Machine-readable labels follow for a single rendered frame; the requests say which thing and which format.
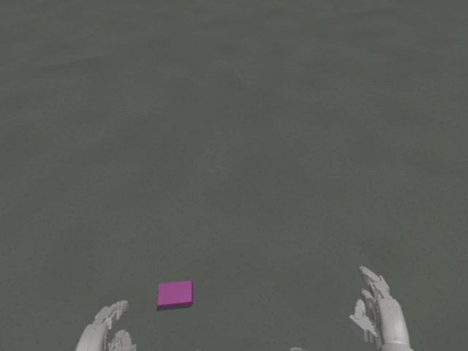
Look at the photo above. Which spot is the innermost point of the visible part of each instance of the right robot hand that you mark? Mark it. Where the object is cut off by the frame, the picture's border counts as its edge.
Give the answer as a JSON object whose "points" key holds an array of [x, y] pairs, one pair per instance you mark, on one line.
{"points": [[385, 312]]}

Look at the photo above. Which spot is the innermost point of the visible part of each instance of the small box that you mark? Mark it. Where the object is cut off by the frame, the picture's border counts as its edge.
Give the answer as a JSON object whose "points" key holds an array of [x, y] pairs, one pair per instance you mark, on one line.
{"points": [[175, 294]]}

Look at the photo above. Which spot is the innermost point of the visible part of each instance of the left robot hand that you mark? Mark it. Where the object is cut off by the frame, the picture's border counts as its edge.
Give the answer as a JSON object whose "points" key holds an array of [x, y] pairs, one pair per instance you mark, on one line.
{"points": [[95, 337]]}

